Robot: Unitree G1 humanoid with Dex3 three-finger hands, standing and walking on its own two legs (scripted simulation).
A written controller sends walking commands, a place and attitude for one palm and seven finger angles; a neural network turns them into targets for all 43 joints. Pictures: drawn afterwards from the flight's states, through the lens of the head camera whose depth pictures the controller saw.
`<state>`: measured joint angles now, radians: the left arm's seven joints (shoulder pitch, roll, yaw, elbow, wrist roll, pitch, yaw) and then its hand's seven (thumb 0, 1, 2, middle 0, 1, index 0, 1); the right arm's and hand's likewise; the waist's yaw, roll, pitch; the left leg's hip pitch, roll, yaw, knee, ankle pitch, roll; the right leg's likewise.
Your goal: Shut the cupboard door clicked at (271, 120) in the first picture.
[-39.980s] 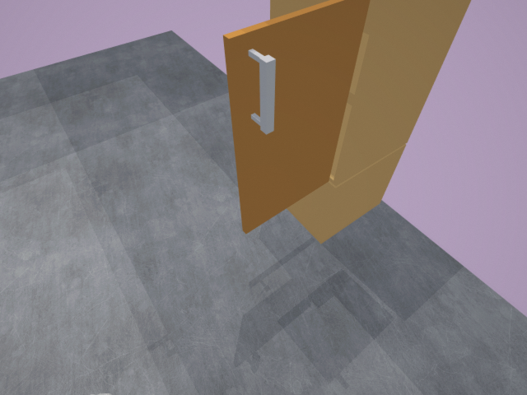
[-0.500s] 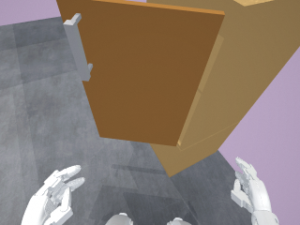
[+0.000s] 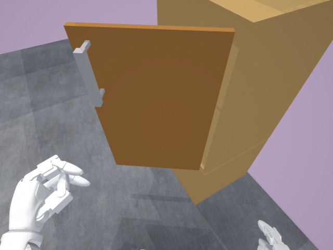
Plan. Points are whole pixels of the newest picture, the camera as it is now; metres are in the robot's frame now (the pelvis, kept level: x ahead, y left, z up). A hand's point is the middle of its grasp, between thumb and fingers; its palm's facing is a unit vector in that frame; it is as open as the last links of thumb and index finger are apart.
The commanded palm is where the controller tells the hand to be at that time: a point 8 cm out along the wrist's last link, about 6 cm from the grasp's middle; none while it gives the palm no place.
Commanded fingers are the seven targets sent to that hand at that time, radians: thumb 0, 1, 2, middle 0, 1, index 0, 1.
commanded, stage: raise the hand and make a fist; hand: left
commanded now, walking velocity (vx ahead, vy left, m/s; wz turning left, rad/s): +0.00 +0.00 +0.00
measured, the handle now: (92, 75) +0.46 +0.22 +0.18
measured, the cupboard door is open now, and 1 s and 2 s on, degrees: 56 56 56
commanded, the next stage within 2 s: bring the fist close to the handle in 0.98 s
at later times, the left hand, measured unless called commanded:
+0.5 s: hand (64, 162) +0.24 +0.21 +0.16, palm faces +0.01 -1.00 -0.07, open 3.1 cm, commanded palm +0.21 +0.26 +0.18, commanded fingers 0.00 0.90 0.90 -1.30 -1.50 -1.30 -1.50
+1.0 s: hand (58, 148) +0.24 +0.20 +0.20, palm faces +0.10 -0.99 -0.07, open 3.1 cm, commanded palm +0.21 +0.24 +0.19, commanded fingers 0.00 0.90 0.90 -1.30 -1.50 -1.30 -1.50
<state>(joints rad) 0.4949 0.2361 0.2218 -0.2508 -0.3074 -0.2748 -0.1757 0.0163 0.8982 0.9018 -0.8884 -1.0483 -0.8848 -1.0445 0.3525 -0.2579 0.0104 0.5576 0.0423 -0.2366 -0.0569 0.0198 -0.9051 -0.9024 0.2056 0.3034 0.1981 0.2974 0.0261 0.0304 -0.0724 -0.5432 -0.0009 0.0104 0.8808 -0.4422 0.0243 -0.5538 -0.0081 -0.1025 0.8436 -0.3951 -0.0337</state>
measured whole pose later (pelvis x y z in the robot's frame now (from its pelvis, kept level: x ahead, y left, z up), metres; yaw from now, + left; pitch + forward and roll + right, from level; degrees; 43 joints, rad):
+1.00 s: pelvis +0.01 +0.00 +0.04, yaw +0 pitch -4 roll -1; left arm 0.21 0.27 0.24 -0.31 -0.28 0.10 -0.17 0.02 0.89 0.90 -1.31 -1.50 -1.30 -1.50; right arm 0.25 -0.25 0.07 0.61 0.06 -0.23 -0.07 0.02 -0.91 -0.90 0.20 0.30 0.20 0.30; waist 0.06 0.04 -0.02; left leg -0.18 -0.01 0.02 0.55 -0.31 0.03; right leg -0.20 0.00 -0.09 0.52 -0.27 -0.03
